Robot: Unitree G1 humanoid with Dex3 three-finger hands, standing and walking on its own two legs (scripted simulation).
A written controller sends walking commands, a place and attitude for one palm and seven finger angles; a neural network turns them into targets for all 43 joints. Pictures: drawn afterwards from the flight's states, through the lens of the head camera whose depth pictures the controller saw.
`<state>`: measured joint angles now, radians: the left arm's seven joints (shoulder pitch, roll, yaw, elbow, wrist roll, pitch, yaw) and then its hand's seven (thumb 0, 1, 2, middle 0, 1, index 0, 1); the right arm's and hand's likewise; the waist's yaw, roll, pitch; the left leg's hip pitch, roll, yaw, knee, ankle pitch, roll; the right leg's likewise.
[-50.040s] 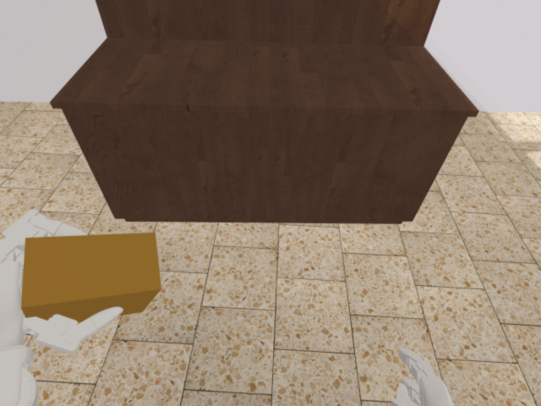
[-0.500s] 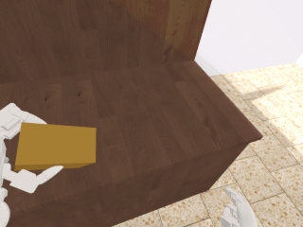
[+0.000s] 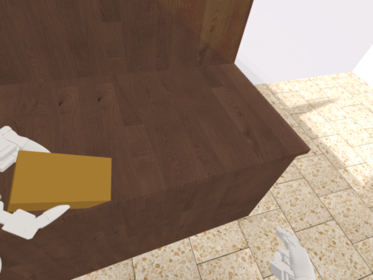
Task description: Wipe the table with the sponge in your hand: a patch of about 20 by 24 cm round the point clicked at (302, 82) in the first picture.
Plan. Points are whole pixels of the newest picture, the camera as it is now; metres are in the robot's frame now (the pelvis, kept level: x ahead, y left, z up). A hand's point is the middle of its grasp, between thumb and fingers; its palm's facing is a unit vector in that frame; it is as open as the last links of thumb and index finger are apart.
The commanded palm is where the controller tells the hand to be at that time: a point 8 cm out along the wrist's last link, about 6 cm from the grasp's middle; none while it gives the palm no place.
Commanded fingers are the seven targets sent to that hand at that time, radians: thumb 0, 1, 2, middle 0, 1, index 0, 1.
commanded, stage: step back with the hand held close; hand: left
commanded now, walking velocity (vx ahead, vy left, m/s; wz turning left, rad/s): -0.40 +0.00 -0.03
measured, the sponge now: (73, 184) +0.23 +0.21 +0.14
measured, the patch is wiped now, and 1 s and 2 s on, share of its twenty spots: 1.00 1.00 1.00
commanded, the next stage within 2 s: stop stepping back and stand still in 0.22 s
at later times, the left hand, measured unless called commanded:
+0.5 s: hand out of the picture +0.04 +0.25 +0.17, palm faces +0.42 -0.86 -0.30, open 10.4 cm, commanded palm -0.03 +0.28 +0.19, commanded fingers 0.00 0.10 1.30 -1.20 -1.60 -1.20 -1.60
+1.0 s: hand out of the picture -0.11 +0.23 +0.16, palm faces +0.39 -0.88 -0.27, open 10.5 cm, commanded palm -0.16 +0.27 +0.19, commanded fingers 0.00 0.10 1.30 -1.20 -1.60 -1.20 -1.60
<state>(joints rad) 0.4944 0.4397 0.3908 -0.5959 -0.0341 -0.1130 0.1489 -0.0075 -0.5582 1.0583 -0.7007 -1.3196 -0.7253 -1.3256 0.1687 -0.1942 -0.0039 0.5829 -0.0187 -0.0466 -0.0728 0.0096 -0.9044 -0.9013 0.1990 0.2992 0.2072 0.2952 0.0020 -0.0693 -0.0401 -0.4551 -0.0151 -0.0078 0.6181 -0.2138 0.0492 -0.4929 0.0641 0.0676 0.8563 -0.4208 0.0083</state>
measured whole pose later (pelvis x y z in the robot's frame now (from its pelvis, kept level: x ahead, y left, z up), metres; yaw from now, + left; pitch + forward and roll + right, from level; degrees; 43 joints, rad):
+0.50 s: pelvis -0.17 +0.00 -0.02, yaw +2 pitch +3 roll -1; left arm 0.43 0.42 0.36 -0.56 -0.04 -0.13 0.15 -0.01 -0.56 1.06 -0.70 -1.32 -0.73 -1.33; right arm 0.25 -0.24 -0.01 0.55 0.02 -0.06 -0.08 0.01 -0.90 -0.90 0.20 0.30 0.21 0.30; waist -0.05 -0.09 -0.10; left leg -0.32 0.02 -0.01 0.70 -0.47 0.02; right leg -0.52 -0.02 0.03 0.72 -0.26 0.03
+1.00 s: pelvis -0.31 -0.01 -0.03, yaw +1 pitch +1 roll -2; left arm 0.44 0.40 0.33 -0.57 -0.05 -0.10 0.10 -0.01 -0.57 1.06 -0.70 -1.32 -0.73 -1.33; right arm 0.28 -0.21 0.03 0.62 0.03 -0.09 -0.04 0.01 -0.90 -0.90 0.20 0.30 0.21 0.30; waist -0.03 -0.06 -0.17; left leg -0.38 0.01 0.03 0.86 -0.57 0.06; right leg -0.57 0.03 -0.11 0.80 -0.29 -0.06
